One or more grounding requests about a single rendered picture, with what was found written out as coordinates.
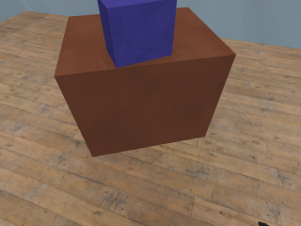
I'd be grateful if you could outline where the carton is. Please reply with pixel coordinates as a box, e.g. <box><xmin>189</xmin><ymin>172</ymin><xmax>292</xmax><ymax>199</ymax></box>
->
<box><xmin>97</xmin><ymin>0</ymin><xmax>177</xmax><ymax>68</ymax></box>

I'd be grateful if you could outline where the pedestal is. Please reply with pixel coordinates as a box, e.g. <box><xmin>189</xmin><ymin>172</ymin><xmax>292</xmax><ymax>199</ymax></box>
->
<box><xmin>54</xmin><ymin>7</ymin><xmax>236</xmax><ymax>157</ymax></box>

